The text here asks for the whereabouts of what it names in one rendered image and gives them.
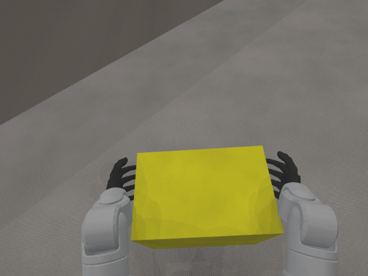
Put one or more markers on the carton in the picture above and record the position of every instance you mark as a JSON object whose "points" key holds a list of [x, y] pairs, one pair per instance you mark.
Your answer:
{"points": [[204, 198]]}

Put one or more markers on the robot right forearm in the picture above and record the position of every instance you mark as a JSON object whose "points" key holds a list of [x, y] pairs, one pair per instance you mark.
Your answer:
{"points": [[312, 233]]}

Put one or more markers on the robot left forearm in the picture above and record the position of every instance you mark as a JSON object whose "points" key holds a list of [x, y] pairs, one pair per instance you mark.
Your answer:
{"points": [[104, 235]]}

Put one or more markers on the right robot hand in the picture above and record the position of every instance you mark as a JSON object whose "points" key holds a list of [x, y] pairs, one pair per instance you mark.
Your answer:
{"points": [[289, 169]]}

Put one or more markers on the left robot hand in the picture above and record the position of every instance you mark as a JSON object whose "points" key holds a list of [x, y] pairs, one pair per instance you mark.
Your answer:
{"points": [[116, 179]]}

